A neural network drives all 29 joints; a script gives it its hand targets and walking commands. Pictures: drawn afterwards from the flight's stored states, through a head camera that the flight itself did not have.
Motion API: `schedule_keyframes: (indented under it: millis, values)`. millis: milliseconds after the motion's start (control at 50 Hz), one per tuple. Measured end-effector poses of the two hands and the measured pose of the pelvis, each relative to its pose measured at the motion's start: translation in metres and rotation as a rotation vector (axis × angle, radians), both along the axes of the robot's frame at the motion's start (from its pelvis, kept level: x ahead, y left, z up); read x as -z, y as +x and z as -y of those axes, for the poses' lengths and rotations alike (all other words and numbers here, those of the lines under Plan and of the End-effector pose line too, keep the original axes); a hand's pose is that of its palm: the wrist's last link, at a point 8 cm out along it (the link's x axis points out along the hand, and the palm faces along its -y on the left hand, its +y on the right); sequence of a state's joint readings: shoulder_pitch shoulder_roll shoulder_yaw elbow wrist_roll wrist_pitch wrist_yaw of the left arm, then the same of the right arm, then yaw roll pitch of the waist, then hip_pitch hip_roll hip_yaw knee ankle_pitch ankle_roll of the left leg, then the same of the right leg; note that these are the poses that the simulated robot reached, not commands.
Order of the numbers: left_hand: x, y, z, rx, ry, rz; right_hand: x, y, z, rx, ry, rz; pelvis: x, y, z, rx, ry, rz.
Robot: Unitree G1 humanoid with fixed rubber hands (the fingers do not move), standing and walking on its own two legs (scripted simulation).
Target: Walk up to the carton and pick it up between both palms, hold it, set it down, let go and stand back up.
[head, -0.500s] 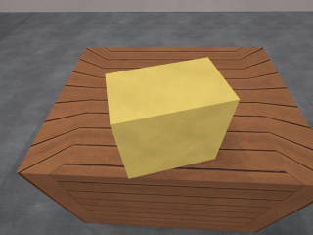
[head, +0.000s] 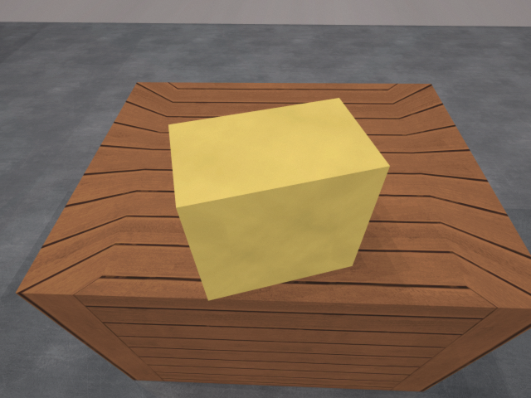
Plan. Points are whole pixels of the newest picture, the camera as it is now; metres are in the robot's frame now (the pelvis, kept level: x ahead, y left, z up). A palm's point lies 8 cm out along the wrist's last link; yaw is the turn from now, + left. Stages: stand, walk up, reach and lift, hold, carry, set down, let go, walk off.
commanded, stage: walk up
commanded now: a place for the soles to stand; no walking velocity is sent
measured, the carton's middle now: (270, 203) +0.42 +0.01 +0.04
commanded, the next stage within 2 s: reach and lift in 0.42 s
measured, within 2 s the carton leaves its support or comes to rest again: neither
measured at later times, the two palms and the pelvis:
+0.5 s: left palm out of the picture +0.07 +0.30 -0.12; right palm out of the picture +0.07 -0.29 -0.13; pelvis +0.01 +0.00 +0.00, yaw +0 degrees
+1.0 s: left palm out of the picture +0.14 +0.25 -0.08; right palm (488, 393) +0.16 -0.31 -0.08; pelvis +0.01 -0.01 -0.01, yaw +1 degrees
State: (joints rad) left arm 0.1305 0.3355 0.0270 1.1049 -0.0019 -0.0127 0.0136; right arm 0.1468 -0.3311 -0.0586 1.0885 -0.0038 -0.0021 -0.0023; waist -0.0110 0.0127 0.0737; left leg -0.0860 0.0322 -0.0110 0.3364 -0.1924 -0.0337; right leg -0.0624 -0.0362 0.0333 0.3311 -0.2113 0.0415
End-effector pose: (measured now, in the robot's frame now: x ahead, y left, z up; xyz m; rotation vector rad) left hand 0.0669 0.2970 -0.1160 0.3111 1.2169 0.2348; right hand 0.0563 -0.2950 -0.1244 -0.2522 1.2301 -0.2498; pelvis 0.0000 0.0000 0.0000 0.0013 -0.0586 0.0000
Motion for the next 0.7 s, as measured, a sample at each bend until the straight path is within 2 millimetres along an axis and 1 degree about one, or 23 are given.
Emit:
schedule_keyframes:
  millis: [260,400,480,520,560,600,660,700]
  values:
    - [0.002,-0.008,0.0,-0.001,-0.002,-0.029,0.003,-0.006,-0.006,0.001,0.015,-0.02,0.0,-0.002,0.0,0.005,0.0,-0.015]
    - [0.0,-0.004,-0.001,-0.009,-0.001,-0.02,0.004,-0.001,-0.008,0.008,0.016,-0.015,0.0,0.005,-0.001,0.006,-0.001,-0.014]
    - [0.0,0.001,-0.002,-0.014,0.003,-0.015,0.004,0.005,-0.009,-0.002,0.014,-0.001,0.001,0.007,-0.001,0.01,0.0,-0.016]
    - [0.002,0.016,-0.003,-0.02,0.007,-0.049,0.007,0.018,-0.009,-0.036,0.016,0.028,0.006,0.002,-0.001,-0.004,-0.002,-0.03]
    - [0.003,0.04,-0.003,-0.022,0.013,-0.054,0.01,0.04,-0.011,-0.063,0.028,0.073,0.014,-0.006,0.0,-0.022,-0.006,-0.031]
    - [0.001,0.068,0.002,0.004,0.008,-0.028,0.01,0.065,-0.014,-0.078,0.039,0.128,0.02,-0.011,-0.001,-0.029,-0.012,-0.026]
    - [-0.009,0.107,0.015,0.058,-0.007,0.047,0.002,0.098,-0.022,-0.088,0.065,0.23,0.023,-0.013,-0.001,-0.024,-0.021,-0.016]
    - [-0.019,0.125,0.025,0.065,-0.027,0.112,-0.007,0.114,-0.026,-0.102,0.082,0.287,0.022,-0.009,-0.002,-0.017,-0.024,-0.01]
